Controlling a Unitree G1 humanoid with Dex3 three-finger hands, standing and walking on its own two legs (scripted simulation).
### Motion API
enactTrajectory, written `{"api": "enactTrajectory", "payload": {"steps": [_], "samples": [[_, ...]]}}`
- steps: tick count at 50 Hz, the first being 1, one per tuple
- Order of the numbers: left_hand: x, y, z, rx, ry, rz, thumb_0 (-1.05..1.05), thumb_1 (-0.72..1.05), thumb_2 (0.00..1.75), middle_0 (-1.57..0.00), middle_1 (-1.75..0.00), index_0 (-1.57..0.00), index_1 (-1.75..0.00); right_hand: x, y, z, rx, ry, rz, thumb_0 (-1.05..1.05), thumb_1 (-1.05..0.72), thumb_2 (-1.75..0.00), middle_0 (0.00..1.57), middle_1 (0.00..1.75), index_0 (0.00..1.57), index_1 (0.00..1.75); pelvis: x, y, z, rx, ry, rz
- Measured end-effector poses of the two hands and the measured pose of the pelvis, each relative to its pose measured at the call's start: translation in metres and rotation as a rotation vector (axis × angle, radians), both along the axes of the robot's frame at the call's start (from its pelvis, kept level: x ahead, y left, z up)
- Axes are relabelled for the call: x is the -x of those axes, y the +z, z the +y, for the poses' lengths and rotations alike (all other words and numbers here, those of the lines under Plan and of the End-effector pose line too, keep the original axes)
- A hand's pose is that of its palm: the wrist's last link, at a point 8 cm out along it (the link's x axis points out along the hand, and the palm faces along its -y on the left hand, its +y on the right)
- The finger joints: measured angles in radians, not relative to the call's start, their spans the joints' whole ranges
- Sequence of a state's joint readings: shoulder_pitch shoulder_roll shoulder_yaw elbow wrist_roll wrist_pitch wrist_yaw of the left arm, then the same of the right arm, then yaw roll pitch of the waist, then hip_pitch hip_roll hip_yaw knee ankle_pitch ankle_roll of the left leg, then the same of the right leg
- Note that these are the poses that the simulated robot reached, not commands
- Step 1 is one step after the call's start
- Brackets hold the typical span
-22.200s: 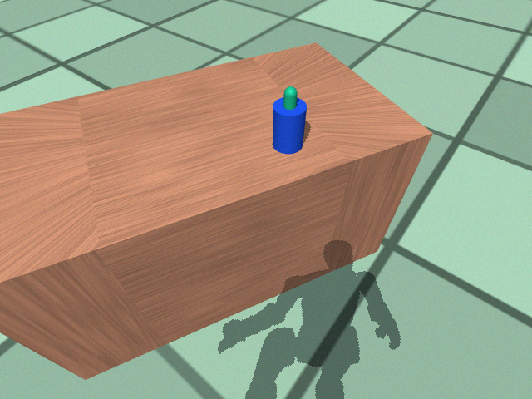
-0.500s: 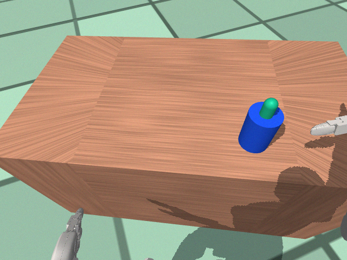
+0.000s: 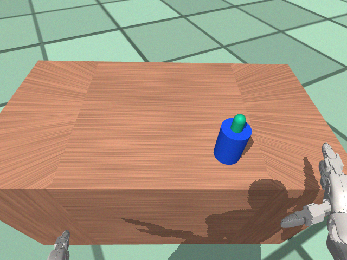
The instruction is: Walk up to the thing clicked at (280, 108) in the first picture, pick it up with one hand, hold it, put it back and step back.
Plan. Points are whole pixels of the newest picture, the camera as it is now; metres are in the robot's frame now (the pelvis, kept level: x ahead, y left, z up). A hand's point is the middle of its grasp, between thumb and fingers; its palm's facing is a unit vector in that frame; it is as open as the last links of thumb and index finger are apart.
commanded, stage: sink last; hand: right
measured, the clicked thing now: (233, 136) +0.46 -0.19 -0.02
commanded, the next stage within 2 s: home in 0.58 s
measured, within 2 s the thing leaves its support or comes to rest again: neither
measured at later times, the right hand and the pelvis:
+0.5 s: hand (313, 242) +0.15 -0.24 +0.07, palm faces +0.35 +0.85 -0.39, open 17.6 cm; pelvis -0.03 +0.03 +0.00, yaw -2 degrees
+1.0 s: hand (273, 257) +0.14 -0.20 -0.03, palm faces +0.20 +0.94 -0.26, open 17.4 cm; pelvis -0.02 +0.02 +0.00, yaw -1 degrees
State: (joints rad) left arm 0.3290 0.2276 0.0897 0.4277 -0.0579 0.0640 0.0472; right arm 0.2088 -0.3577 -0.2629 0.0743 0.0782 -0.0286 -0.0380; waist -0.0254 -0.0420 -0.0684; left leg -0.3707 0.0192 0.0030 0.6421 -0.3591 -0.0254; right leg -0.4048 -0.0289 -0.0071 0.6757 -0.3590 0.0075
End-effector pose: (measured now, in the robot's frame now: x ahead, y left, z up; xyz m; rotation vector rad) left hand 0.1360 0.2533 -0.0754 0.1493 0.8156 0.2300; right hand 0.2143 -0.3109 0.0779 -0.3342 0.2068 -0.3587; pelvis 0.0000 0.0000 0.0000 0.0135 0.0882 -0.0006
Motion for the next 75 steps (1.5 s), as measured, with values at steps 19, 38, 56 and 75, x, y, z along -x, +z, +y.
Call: {"api": "enactTrajectory", "payload": {"steps": [19,38,56,75], "samples": [[0.005,0.007,0.023,-0.045,-0.019,-0.122,-0.01,-0.5,0.05,-0.05,-0.05,-0.06,-0.05,0.104,0.0,0.048,-0.012,-0.024,0.032,-0.01,0.57,-0.05,0.06,0.06,0.06,0.06,0.022,-0.002,0.022,0.024,-0.032,-0.058],[0.011,0.017,0.022,-0.065,-0.031,-0.156,-0.01,-0.49,0.1,-0.06,-0.06,-0.06,-0.07,0.101,-0.001,0.029,0.026,-0.048,-0.019,-0.01,0.56,-0.05,0.06,0.06,0.06,0.06,0.025,0.003,0.022,0.026,-0.023,-0.08],[0.002,0.007,-0.023,-0.009,-0.097,-0.1,0.0,0.52,0.71,-0.17,-0.24,-0.17,-0.24,0.1,-0.126,0.09,-0.252,0.07,0.417,-0.01,0.54,-0.06,0.06,0.06,0.06,0.05,0.023,0.005,0.012,0.018,-0.015,-0.06],[0.009,-0.008,-0.013,-0.018,-0.102,0.03,0.01,0.89,0.9,-0.2,-0.29,-0.2,-0.3,0.074,-0.133,0.093,-0.226,0.065,0.469,-0.01,0.55,-0.05,0.06,0.05,0.05,0.05,0.012,0.007,0.011,0.011,0.0,-0.062]]}}
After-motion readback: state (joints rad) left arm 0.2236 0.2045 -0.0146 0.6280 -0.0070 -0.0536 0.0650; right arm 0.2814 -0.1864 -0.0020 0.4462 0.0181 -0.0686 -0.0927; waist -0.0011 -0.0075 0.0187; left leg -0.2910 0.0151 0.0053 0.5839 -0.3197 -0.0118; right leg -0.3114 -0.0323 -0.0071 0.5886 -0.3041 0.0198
